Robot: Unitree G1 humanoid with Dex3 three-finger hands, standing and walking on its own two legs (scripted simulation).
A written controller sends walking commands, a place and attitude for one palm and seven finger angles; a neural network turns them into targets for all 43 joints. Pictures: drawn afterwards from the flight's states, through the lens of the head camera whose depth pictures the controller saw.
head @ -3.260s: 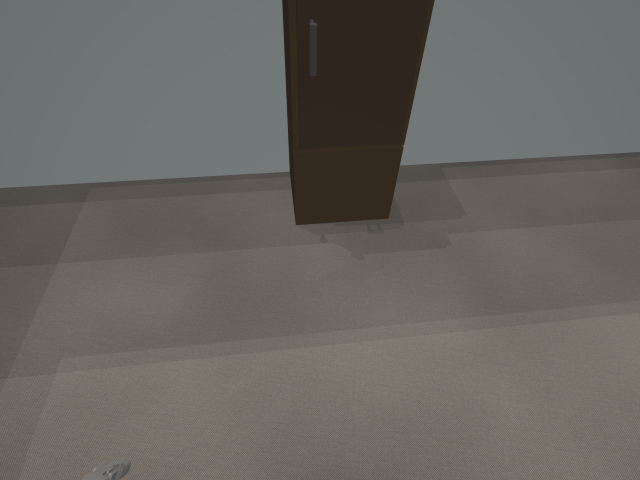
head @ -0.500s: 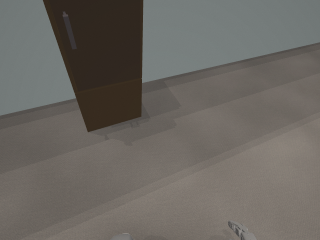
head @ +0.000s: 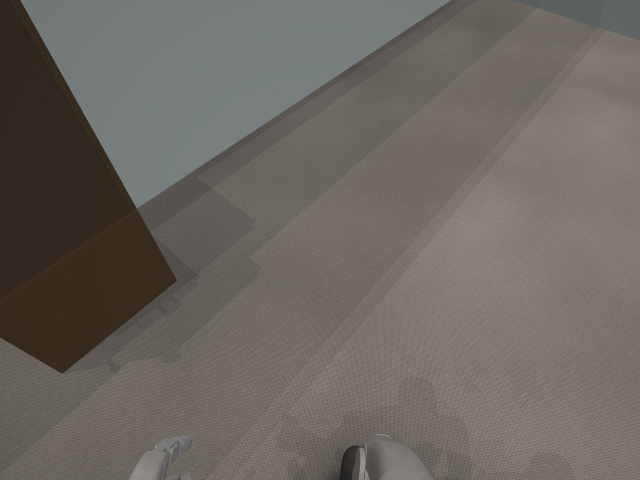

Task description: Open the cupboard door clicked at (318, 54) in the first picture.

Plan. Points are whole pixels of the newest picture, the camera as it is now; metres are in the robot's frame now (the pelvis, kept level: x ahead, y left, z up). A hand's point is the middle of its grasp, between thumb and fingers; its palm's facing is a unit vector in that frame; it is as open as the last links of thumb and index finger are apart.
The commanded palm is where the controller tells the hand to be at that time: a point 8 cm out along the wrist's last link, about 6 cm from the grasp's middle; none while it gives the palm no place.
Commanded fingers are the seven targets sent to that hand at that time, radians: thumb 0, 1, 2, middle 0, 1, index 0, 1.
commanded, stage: walk to a spot facing it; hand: left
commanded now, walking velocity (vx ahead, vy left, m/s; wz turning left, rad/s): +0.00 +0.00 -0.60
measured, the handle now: out of the picture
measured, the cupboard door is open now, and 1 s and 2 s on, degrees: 0 0 0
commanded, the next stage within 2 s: turn to face it in 0.04 s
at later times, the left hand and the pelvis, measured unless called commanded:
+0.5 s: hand (197, 434) +0.20 +0.18 -0.17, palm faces +0.08 -0.99 -0.14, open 7.3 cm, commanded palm none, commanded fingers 0.00 0.90 0.90 -0.20 -0.30 -0.20 -0.30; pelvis +0.12 +0.01 +0.00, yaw +2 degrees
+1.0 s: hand (169, 440) +0.19 +0.21 -0.14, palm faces +0.28 -0.92 -0.26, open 7.4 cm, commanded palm none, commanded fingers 0.00 0.90 0.90 -0.20 -0.30 -0.20 -0.30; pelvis +0.12 -0.02 +0.01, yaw +16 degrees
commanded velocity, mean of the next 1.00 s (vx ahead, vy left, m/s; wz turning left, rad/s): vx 0.00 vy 0.00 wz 0.47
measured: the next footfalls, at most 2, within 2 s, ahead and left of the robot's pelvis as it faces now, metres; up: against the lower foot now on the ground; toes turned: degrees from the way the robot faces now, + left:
right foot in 0.04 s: +0.16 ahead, -0.09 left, +0.00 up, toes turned -9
left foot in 0.50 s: +0.17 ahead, +0.11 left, +0.00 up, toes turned +8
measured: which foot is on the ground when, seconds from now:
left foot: down 0.00-0.02, up 0.04-0.48, down 0.50-1.00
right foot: up 0.00-0.02, down 0.04-0.52, up 0.54-1.00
